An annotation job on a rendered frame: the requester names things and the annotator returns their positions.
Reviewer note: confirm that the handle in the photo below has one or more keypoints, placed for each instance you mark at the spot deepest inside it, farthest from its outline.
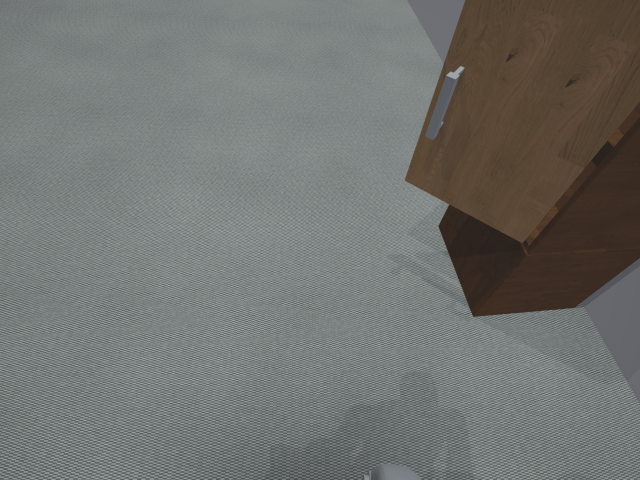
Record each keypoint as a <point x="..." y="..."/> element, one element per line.
<point x="443" y="101"/>

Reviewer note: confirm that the cupboard door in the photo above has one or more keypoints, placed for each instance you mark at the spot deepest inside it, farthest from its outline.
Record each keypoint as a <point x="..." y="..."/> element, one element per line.
<point x="545" y="84"/>

